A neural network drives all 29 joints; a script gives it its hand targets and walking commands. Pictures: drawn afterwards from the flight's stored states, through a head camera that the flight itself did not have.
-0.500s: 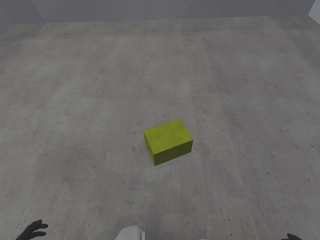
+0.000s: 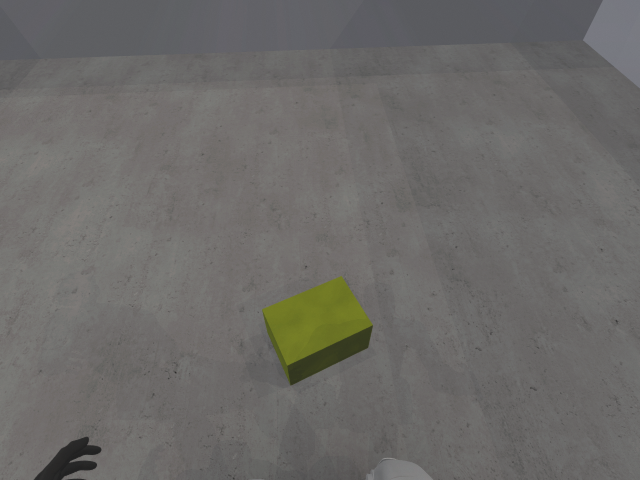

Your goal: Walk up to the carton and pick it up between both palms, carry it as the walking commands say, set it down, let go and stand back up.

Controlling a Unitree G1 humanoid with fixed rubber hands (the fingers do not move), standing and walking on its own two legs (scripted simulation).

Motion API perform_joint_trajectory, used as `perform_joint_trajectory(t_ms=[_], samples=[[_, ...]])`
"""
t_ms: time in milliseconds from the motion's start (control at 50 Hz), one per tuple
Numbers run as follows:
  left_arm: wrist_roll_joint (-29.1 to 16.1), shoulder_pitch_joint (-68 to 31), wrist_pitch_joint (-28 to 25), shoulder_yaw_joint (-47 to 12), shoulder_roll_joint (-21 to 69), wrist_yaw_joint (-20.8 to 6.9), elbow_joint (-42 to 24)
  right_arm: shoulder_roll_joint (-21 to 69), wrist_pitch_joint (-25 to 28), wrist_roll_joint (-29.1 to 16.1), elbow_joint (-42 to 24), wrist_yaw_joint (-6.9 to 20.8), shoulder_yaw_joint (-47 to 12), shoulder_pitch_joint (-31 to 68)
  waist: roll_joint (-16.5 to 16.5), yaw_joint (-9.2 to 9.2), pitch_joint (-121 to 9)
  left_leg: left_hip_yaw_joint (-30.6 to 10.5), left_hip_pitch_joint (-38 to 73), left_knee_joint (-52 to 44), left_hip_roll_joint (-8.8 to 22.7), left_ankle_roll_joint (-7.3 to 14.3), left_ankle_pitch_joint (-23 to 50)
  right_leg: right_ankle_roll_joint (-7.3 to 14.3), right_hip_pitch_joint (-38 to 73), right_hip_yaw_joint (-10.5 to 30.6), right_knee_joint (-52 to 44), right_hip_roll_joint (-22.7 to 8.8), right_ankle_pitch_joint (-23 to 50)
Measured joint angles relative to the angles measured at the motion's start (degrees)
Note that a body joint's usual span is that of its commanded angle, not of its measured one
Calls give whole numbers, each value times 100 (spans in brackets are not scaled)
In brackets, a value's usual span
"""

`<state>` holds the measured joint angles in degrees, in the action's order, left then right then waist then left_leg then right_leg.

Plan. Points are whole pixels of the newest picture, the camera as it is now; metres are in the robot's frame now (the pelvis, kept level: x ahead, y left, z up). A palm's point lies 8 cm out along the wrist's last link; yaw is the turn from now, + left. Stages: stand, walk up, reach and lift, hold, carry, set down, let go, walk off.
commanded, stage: walk up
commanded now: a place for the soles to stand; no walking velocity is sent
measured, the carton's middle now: (316, 329) +0.63 +0.00 -0.67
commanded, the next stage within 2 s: none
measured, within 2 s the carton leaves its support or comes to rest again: neither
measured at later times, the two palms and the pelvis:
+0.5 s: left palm (64, 458) +0.18 +0.35 -0.10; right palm (540, 389) +0.23 -0.30 -0.07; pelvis +0.10 +0.02 +0.00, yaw +0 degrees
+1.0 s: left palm (78, 387) +0.26 +0.34 -0.06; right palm (590, 424) +0.18 -0.34 -0.06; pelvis +0.11 +0.00 +0.02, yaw +0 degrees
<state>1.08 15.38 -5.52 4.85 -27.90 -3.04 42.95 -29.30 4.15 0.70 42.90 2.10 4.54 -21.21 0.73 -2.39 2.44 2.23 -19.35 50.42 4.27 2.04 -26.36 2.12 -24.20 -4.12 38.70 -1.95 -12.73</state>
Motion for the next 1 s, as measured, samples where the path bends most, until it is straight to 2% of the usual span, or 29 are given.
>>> perform_joint_trajectory(t_ms=[40, 80, 180, 240, 300, 340, 380, 400, 440, 480, 700, 900, 940, 960, 1000], samples=[[-38, 22, -36, 0, -5, 67, -47, 67, -31, -20, 57, -43, -66, 84, 89, 75, 19, -234, -427, 861, -104, 15, 17, 4, 125, -55, 71, 13, -217], [-66, 99, -25, -15, -13, 109, -72, 122, -10, -30, 81, -45, -108, 164, 160, 162, 19, -232, -722, 934, -70, -30, 177, -10, 325, -93, -66, 7, -320], [-80, 301, 64, -116, -123, 161, -66, 251, -17, -19, 170, -50, -147, 447, 54, 417, 113, 43, -826, -350, -63, -97, 747, -150, 602, -4, -121, -141, -496], [-135, 361, 170, -228, -125, 207, -6, 207, 17, 9, 209, -117, -165, 605, 12, 479, 162, 69, -503, -1233, -203, 3, 1423, -264, 517, 89, 351, -221, -855], [-178, 200, 340, -300, -40, 290, 179, 284, 5, 0, 282, -175, -198, 828, -112, 421, 240, 67, -604, -858, -271, -64, 1159, -155, 313, 311, 974, -188, -1524], [-174, 87, 385, -328, 32, 331, 330, 332, -32, -23, 331, -197, -248, 981, -153, 377, 240, 58, -585, -783, -245, -86, 1053, -84, 285, 346, 1000, -118, -1645], [-149, -7, 354, -344, 96, 342, 497, 345, -87, -47, 418, -206, -292, 1145, -167, 345, 216, 44, -568, -727, -205, -137, 987, -63, 419, 318, 543, -76, -1057], [-123, -53, 335, -351, 135, 342, 587, 349, -119, -64, 480, -204, -307, 1223, -145, 335, 200, 24, -557, -702, -172, -162, 953, -164, 468, 305, 449, -47, -828], [-97, -144, 305, -382, 179, 323, 754, 401, -163, -90, 645, -196, -337, 1369, -167, 331, 146, 40, -466, -809, -150, -214, 954, -331, 541, 323, 357, -34, -841], [-116, -280, 296, -434, 216, 312, 905, 432, -167, -91, 820, -191, -361, 1496, -176, 335, 112, 75, -348, -981, -146, -224, 1001, -382, 631, 349, 220, -29, -878], [-154, -1028, 363, -514, 285, 316, 1598, 481, -223, -105, 1651, -193, -451, 2023, -57, 298, 74, 183, 287, -1862, -79, -258, 1316, -342, 1230, 421, -720, 63, -486], [-142, -1351, 432, -513, 370, 289, 2001, 501, -265, -73, 2143, -174, -443, 2070, -24, 213, 28, 254, 776, -2707, -105, -284, 1706, -348, 1679, 455, -1535, 64, -91], [45, -1354, 581, -361, 297, 129, 1751, 504, -176, -91, 2022, -240, -317, 1835, -109, 198, -8, 220, 699, -2665, -142, -230, 1682, -226, 1449, 390, -1063, 27, -651], [131, -1352, 668, -273, 223, 43, 1560, 493, -115, -72, 1929, -296, -221, 1638, -183, 197, -23, 197, 640, -2623, -167, -203, 1658, -179, 1181, 424, -480, 21, -987], [228, -1338, 796, -94, 78, -99, 1177, 415, -12, -38, 1767, -419, -64, 1201, -322, 175, -7, 124, 546, -2564, -209, -165, 1632, -165, 576, 555, 723, -19, -1081]])
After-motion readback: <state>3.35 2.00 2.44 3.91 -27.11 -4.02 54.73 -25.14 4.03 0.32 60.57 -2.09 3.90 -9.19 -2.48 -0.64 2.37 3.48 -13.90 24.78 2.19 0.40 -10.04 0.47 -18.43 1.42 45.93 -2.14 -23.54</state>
